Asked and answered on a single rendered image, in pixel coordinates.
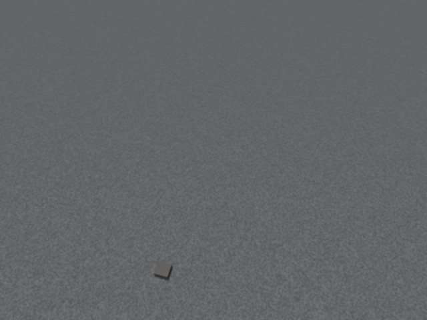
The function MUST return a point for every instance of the small box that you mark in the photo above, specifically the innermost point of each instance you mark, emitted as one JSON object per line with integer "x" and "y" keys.
{"x": 163, "y": 270}

